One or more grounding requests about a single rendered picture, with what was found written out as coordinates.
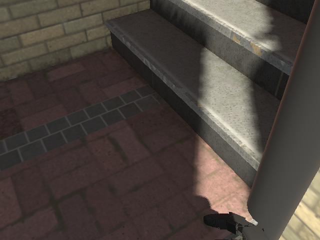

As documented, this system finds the robot right hand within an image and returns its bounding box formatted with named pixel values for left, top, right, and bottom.
left=203, top=212, right=269, bottom=240

